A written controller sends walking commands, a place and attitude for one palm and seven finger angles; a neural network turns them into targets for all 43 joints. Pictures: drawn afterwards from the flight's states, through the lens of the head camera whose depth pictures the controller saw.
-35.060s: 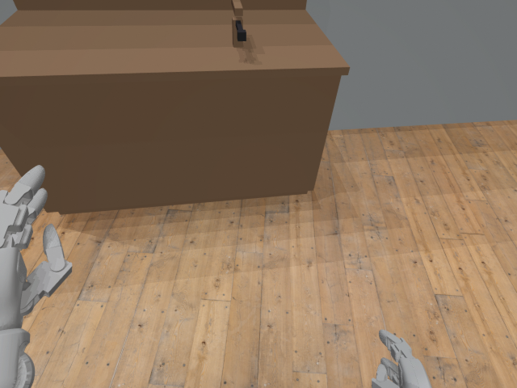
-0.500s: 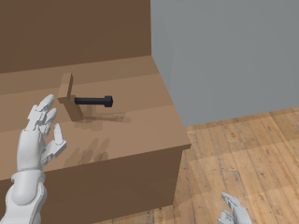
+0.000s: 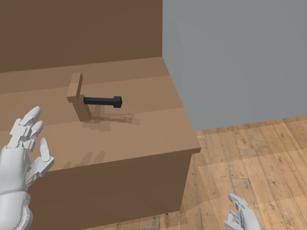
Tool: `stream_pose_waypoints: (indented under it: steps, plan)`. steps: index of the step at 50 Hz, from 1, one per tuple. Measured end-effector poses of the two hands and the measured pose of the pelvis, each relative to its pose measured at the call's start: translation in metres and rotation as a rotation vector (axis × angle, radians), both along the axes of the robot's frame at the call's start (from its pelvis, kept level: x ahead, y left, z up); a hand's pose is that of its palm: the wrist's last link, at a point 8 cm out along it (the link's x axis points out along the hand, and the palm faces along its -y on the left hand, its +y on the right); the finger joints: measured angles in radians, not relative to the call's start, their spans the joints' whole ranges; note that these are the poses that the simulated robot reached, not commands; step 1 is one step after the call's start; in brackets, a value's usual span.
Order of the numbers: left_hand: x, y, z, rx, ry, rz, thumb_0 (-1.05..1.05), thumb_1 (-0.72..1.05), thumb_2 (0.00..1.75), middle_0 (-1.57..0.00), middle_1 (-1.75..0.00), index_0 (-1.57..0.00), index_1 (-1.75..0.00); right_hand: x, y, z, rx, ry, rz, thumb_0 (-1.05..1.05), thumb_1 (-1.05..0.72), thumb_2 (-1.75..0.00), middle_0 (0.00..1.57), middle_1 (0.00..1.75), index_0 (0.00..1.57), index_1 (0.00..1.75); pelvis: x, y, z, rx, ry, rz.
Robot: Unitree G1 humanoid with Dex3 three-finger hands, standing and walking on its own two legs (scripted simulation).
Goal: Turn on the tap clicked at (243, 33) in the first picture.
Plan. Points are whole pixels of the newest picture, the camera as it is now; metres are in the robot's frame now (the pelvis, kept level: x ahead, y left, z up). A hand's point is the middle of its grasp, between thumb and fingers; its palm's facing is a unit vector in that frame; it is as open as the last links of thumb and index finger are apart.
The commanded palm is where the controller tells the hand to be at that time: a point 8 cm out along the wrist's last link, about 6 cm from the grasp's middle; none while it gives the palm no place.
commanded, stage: draw the hand back beside the body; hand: left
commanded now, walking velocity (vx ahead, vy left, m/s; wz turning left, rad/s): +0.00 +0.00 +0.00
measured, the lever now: (117, 102) +0.48 +0.19 +0.07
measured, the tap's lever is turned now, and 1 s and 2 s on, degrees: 75 75 75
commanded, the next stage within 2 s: step back with the hand held close in 0.02 s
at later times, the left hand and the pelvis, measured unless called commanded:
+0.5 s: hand (53, 167) +0.19 +0.23 +0.14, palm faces +0.29 -0.85 -0.44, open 7.4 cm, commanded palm +0.14 +0.28 +0.17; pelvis -0.03 +0.01 -0.01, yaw -2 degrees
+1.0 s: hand (22, 194) +0.13 +0.26 +0.15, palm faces +0.40 -0.81 -0.44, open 7.4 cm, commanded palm +0.08 +0.30 +0.17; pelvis -0.08 +0.02 -0.02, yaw +0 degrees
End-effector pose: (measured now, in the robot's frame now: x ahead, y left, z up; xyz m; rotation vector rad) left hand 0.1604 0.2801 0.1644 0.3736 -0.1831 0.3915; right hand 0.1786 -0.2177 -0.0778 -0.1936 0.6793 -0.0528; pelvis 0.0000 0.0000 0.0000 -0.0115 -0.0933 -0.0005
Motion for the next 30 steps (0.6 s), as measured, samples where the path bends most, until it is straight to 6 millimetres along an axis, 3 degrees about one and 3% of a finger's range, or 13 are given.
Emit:
stream_pose_waypoints:
  steps: [13,18,30]
  plan:
    - [0.007,-0.001,0.014,0.081,-0.026,-0.033,0.01,0.89,0.9,-0.21,-0.3,-0.21,-0.3,-0.008,-0.007,-0.003,0.002,0.017,-0.029,0.02,-0.9,-0.9,0.2,0.3,0.2,0.3,-0.004,-0.003,-0.001,-0.006,0.043,-0.018]
    - [0.008,-0.005,0.006,0.09,0.024,-0.068,0.01,0.89,0.9,-0.21,-0.3,-0.21,-0.3,-0.019,-0.015,-0.003,-0.012,0.03,-0.079,0.02,-0.9,-0.9,0.2,0.3,0.2,0.3,-0.01,0.002,-0.002,0.002,0.075,-0.033]
    - [-0.023,0.003,0.001,0.132,0.054,-0.092,0.01,0.88,0.9,-0.22,-0.3,-0.21,-0.3,-0.06,-0.018,-0.006,-0.051,0.064,-0.126,0.02,-0.91,-0.9,0.2,0.3,0.2,0.29,-0.043,0.011,-0.008,0.0,0.102,-0.032]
